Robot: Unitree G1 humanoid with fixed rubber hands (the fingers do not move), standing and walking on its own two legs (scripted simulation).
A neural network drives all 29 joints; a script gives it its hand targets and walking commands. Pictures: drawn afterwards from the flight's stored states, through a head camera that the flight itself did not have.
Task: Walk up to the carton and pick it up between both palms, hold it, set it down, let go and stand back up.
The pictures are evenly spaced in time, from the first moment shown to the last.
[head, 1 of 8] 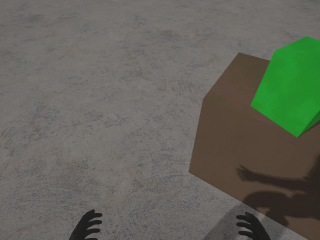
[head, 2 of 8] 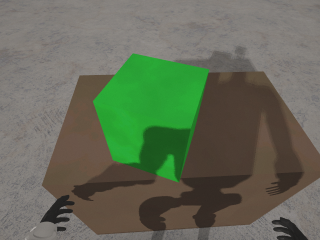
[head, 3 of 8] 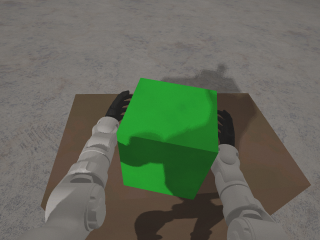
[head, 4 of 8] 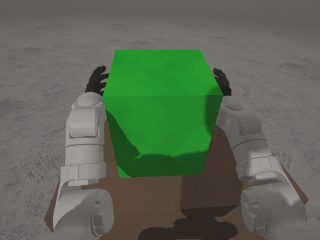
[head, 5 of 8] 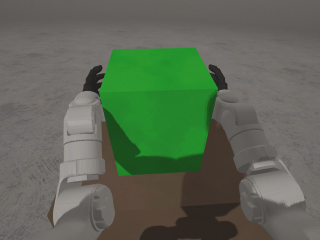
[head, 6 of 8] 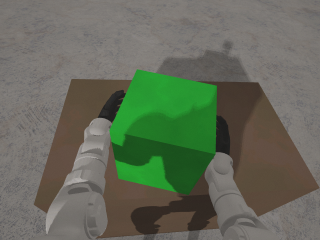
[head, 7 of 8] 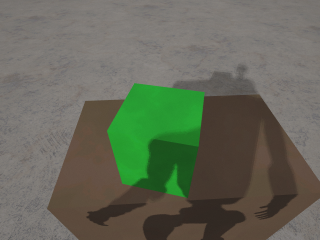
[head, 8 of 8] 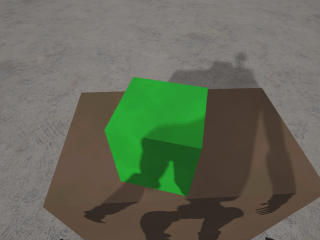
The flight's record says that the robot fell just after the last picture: no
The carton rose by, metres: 0.20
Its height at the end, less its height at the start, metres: +0.00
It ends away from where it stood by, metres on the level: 0.02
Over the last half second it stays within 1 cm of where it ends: yes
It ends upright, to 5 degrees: yes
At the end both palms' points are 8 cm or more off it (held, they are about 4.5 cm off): yes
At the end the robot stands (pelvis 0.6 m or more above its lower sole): yes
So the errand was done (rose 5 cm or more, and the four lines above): yes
